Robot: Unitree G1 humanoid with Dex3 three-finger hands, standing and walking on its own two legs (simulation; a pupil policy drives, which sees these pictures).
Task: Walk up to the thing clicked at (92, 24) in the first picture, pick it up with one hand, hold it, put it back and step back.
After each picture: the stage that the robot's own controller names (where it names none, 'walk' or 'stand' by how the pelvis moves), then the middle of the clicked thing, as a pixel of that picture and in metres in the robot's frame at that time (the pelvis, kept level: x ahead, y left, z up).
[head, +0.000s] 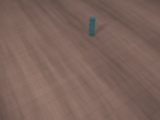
stand; (91, 27) +1.61 -0.10 -0.66
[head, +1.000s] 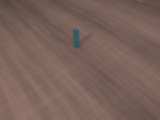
walk; (76, 38) +1.48 +0.18 -0.63
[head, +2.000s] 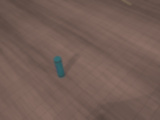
walk; (59, 67) +0.94 +0.28 -0.65
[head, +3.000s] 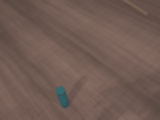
stand; (63, 97) +0.60 +0.22 -0.64
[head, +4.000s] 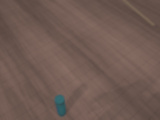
stand; (60, 106) +0.52 +0.17 -0.64
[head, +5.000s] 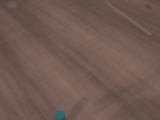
stand; out of the picture +0.47 +0.18 -0.65
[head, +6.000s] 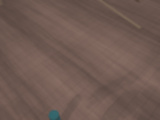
stand; out of the picture +0.45 +0.21 -0.65
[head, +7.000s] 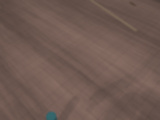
stand; out of the picture +0.46 +0.22 -0.66
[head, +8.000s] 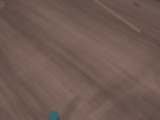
stand; out of the picture +0.47 +0.20 -0.66
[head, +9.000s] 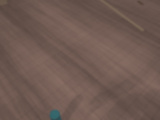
stand; out of the picture +0.46 +0.20 -0.66
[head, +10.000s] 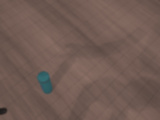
go down; (45, 83) +0.51 +0.19 -0.52
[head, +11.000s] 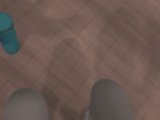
go down; (7, 37) +0.54 +0.25 -0.25
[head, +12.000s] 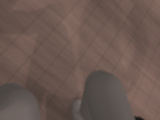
close in; out of the picture +0.53 +0.27 -0.22
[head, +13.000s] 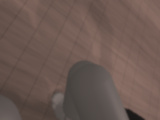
close; out of the picture +0.52 +0.31 -0.17
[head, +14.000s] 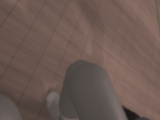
lift; out of the picture +0.49 +0.30 -0.18
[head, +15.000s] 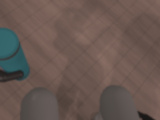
lift; (13, 60) +0.38 +0.23 -0.04
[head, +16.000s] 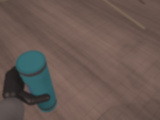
hold; (40, 86) +0.32 +0.14 +0.08
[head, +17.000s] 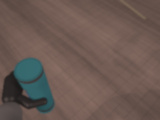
hold; (38, 90) +0.32 +0.15 +0.03
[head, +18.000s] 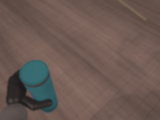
crouch; (43, 91) +0.31 +0.14 +0.04
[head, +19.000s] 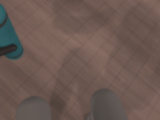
crouch; (4, 37) +0.48 +0.20 -0.05
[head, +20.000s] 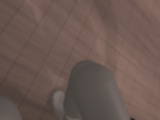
lower; out of the picture +0.48 +0.30 -0.18
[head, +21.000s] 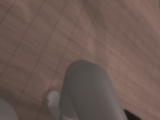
lower; out of the picture +0.48 +0.30 -0.18
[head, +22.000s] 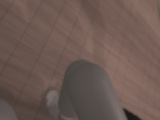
lower; out of the picture +0.48 +0.31 -0.18
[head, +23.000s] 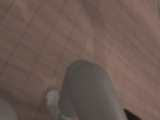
lower; out of the picture +0.48 +0.31 -0.18
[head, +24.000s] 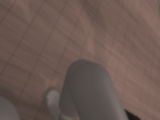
loosen; out of the picture +0.48 +0.29 -0.18
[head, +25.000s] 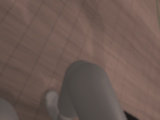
withdraw; out of the picture +0.49 +0.29 -0.19
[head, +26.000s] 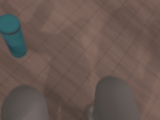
stand; (14, 40) +0.51 +0.23 -0.23
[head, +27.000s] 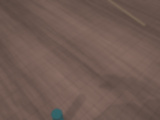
stand; out of the picture +0.45 +0.16 -0.58
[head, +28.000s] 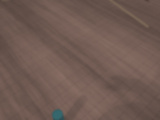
stand; out of the picture +0.45 +0.17 -0.60
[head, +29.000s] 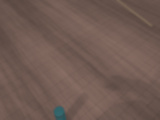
stand; (60, 118) +0.45 +0.17 -0.60
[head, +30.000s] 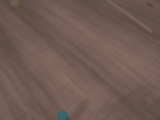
walk; out of the picture +0.46 +0.16 -0.65
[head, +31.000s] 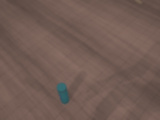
walk; (63, 94) +0.56 +0.18 -0.63
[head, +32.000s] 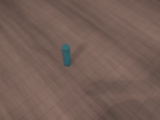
walk; (66, 56) +0.89 +0.13 -0.62
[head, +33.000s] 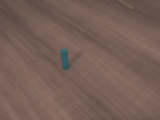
stand; (64, 59) +1.09 +0.22 -0.64
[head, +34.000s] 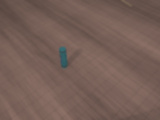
stand; (63, 58) +1.10 +0.20 -0.66
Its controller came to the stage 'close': yes
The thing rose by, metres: 0.68
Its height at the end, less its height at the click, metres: +0.00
